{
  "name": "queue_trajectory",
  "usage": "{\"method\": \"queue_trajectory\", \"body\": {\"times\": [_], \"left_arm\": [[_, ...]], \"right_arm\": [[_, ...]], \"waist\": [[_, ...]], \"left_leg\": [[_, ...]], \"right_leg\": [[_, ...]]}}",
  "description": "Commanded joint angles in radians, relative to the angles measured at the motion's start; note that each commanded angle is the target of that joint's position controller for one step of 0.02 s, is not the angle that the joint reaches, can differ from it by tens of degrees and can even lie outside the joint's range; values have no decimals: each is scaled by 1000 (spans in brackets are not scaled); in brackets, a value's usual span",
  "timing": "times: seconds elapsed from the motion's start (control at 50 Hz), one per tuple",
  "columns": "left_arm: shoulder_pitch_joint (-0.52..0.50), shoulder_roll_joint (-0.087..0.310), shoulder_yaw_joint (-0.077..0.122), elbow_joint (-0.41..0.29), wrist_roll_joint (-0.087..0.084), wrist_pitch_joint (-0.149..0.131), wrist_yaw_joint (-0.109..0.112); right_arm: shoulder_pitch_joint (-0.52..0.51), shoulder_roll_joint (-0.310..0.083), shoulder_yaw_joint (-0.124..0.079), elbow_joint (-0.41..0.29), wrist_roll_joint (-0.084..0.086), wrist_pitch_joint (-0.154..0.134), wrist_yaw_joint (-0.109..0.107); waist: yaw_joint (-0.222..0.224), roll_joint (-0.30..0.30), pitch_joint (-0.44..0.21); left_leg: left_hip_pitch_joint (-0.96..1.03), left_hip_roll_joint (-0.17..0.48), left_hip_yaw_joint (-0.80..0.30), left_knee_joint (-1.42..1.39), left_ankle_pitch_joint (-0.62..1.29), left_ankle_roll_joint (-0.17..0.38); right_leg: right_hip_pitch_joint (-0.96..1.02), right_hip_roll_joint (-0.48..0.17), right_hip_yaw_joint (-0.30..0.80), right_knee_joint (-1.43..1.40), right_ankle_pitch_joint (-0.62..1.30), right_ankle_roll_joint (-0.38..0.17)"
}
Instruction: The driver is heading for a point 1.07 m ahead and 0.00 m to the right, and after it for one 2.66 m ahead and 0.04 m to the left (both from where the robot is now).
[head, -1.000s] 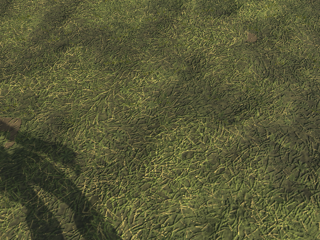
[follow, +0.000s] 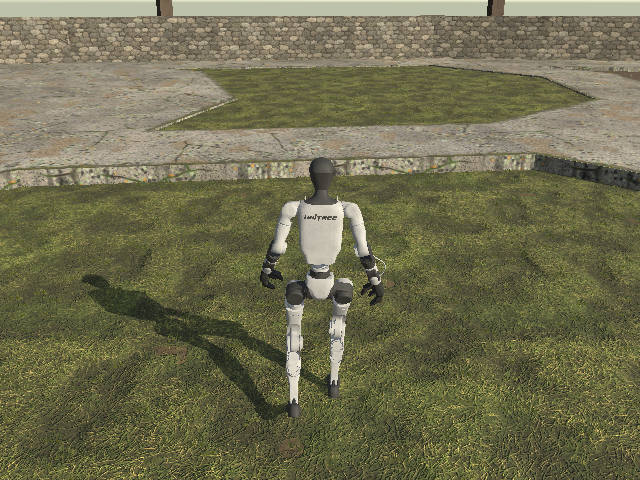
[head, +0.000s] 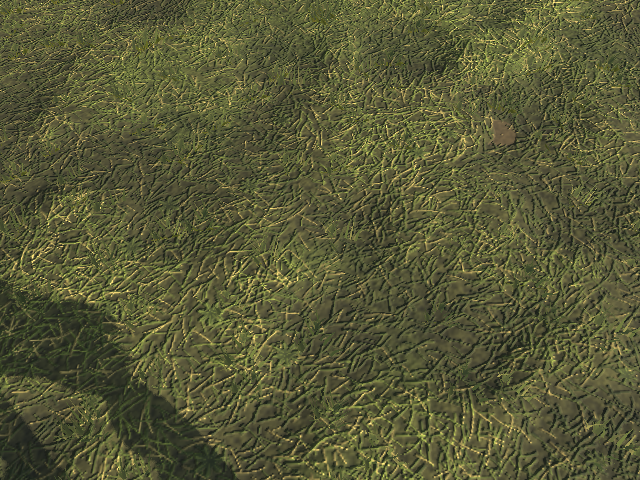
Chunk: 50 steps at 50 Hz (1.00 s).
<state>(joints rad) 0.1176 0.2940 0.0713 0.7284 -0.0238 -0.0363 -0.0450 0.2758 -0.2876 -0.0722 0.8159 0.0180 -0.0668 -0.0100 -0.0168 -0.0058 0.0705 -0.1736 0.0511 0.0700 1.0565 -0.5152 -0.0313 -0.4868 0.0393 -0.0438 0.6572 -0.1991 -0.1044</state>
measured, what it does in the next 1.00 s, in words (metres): walks ahead: left foot, then right foot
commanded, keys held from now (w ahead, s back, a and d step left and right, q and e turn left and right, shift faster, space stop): w+e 0.34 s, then w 0.16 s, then w+q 0.50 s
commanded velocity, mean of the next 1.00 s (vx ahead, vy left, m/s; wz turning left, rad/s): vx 0.50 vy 0.00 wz -0.15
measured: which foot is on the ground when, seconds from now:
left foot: up 0.00-0.40, down 0.42-0.88, up 0.90-1.00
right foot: down 0.00-0.42, up 0.44-0.86, down 0.88-1.00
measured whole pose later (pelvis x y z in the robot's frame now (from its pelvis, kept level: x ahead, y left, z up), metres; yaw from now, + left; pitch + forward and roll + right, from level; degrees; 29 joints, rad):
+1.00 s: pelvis +0.53 -0.07 +0.02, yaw -6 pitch +1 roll +0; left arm 0.16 0.25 0.05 0.69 0.01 -0.09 -0.01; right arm 0.35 -0.31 -0.06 0.80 0.03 -0.05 -0.01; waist -0.03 0.04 0.00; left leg -0.43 0.01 -0.07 1.11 -0.39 0.01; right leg -0.29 0.01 -0.03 0.46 -0.19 -0.02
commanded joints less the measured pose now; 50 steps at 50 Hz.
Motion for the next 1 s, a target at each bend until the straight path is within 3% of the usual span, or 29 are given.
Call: {"method": "queue_trajectory", "body": {"times": [0.02, 0.04, 0.06, 0.12, 0.16, 0.22, 0.3, 0.36, 0.4, 0.42, 0.44, 0.46, 0.48, 0.5, 0.52, 0.54, 0.58, 0.64, 0.68, 0.78, 0.82, 0.84, 0.86, 0.88, 0.9, 0.92, 0.94, 0.96, 1.0], "left_arm": [[214, 168, 49, -20, 1, -29, 9], [147, 131, 38, -32, 1, -30, 12], [111, 108, 29, -51, 15, -32, 18], [111, 127, 33, -60, 13, -35, 34], [139, 155, 40, -52, 9, -33, 48], [176, 160, 43, -42, 2, -23, 60], [240, 157, 44, -21, -6, -10, 64], [235, 150, 45, -21, 1, -2, 69], [225, 106, 30, -24, 9, -1, 66], [235, 56, 9, -37, 23, -3, 61], [385, -4, -9, -50, -5, -14, 61], [385, 81, 0, -27, -17, -19, 63], [270, 139, 14, -38, -15, -20, 61], [191, 135, 13, -57, -2, -22, 63], [133, 122, 12, -78, 16, -30, 61], [125, 109, 13, -86, 23, -35, 56], [138, 71, 4, -89, 23, -40, 49], [55, 26, -17, -120, 32, -46, 45], [-11, 15, -26, -130, 27, -53, 38], [-115, 54, -15, -155, 11, -70, 25], [-85, 79, -2, -149, 8, -77, 26], [-27, 96, 9, -130, 11, -78, 31], [70, 130, 25, -112, 20, -80, 40], [235, 198, 44, -94, 34, -76, 51], [282, 262, 58, -68, 38, -57, 45], [261, 174, 41, -66, 27, -56, 41], [219, 117, 24, -68, 21, -58, 41], [162, 87, 13, -69, 26, -59, 38], [97, 52, 4, -57, 36, -63, 36]], "right_arm": [[-111, -122, -9, -151, 20, -82, 8], [-111, -128, -16, -139, -9, -83, 0], [-91, -135, -22, -135, -20, -73, 0], [-83, -103, -18, -138, -32, -42, 2], [-152, -77, -7, -161, -35, -33, 1], [-264, -48, 8, -186, -29, -37, 11], [-345, -77, 2, -212, -10, -51, 28], [-298, -113, -12, -202, -8, -65, 37], [-143, -143, -32, -157, -22, -76, 31], [-4, -187, -43, -143, -39, -78, 26], [100, -273, -67, -96, -46, -65, 31], [102, -188, -49, -93, -13, -62, 40], [52, -127, -32, -101, -7, -58, 38], [3, -111, -23, -109, -19, -51, 36], [-21, -97, -16, -100, -23, -46, 36], [-31, -84, -7, -96, -29, -45, 34], [-21, -78, -3, -87, -18, -44, 34], [1, -134, -18, -71, 1, -36, 22], [17, -159, -26, -62, 5, -26, 13], [102, -164, -27, -32, 15, -3, 6], [97, -169, -29, -32, 15, 5, 1], [95, -153, -24, -33, 12, 8, 0], [85, -120, -13, -42, 4, 6, 1], [78, -51, 10, -71, -17, 1, 2], [190, -8, 24, -107, 10, -14, 0], [163, -107, 2, -85, 28, -12, -3], [87, -144, -11, -94, 26, -7, -2], [65, -130, -13, -91, 18, 1, -2], [38, -100, -15, -104, 10, 16, 5]], "waist": [[104, -28, -207], [63, -3, -150], [28, -25, -138], [3, -21, -111], [20, -24, -81], [66, -62, -65], [97, -80, -61], [63, -114, -71], [-13, -114, -147], [-70, -29, -281], [-17, 305, -390], [-39, 263, -341], [-64, 153, -205], [-54, 78, -142], [-40, 60, -83], [-13, 80, -75], [7, 111, -88], [-4, 96, -76], [-23, 93, -69], [-47, 101, -63], [-10, 110, -70], [23, 106, -92], [76, 92, -146], [142, -46, -284], [88, -337, -364], [104, -222, -273], [108, -150, -166], [79, -103, -122], [37, -115, -58]], "left_leg": [[-629, 10, -164, 243, 95, 48], [-564, 40, -162, 155, 143, 43], [-489, 59, -171, 111, 180, 37], [-431, 54, -142, -18, 230, -6], [-437, 35, -124, -157, 340, -33], [-363, -15, -114, -398, 547, -44], [-315, -49, -139, -536, 591, -31], [-275, -45, -152, -574, 493, 10], [-53, -37, -124, -622, 488, 66], [188, 107, -268, -598, 438, 131], [498, 309, -734, -692, 215, 305], [496, 340, -888, -764, -20, 315], [382, 299, -746, -778, -18, 275], [273, 257, -618, -783, 93, 249], [178, 216, -541, -802, 219, 251], [123, 183, -486, -818, 316, 246], [86, 150, -435, -840, 438, 263], [35, 139, -372, -870, 510, 282], [-11, 113, -325, -874, 511, 263], [-11, 124, -359, -820, 454, 225], [-16, 128, -389, -767, 415, 198], [-41, 102, -383, -712, 423, 177], [-100, 49, -351, -582, 435, 145], [-239, -26, -262, -278, 241, 101], [-526, -103, -164, -6, -87, 63], [-630, -39, -205, 134, -49, 54], [-653, -9, -204, 167, 42, 55], [-617, 18, -190, 158, 115, 47], [-560, 60, -188, 103, 196, 36]], "right_leg": [[664, -305, 626, -376, -56, -233], [529, -267, 529, -380, 60, -208], [442, -242, 475, -398, 149, -201], [319, -208, 385, -433, 294, -204], [271, -174, 329, -441, 315, -184], [226, -116, 281, -425, 214, -128], [283, -149, 367, -365, 112, -105], [369, -189, 443, -276, 127, -84], [359, -134, 404, -122, 261, -44], [259, -78, 337, 132, 156, -9], [-94, 75, 213, 464, -272, 68], [-242, 24, 248, 604, -372, 77], [-284, -12, 249, 642, -284, 78], [-265, -45, 209, 626, -218, 79], [-257, -72, 187, 565, -172, 79], [-213, -105, 170, 511, -138, 79], [-164, -114, 137, 414, -136, 92], [-130, -111, 98, 194, -87, 121], [-58, -88, 87, 47, 41, 135], [72, -43, 100, -134, 175, 138], [169, -44, 102, -192, 162, 115], [270, -46, 93, -218, 146, 96], [424, -94, 125, -225, 118, 64], [661, -287, 307, -218, 79, 2], [832, -481, 706, -320, -139, -142], [760, -458, 751, -370, -324, -146], [663, -414, 600, -381, -279, -110], [570, -365, 485, -403, -163, -87], [438, -310, 325, -454, 7, -70]]}}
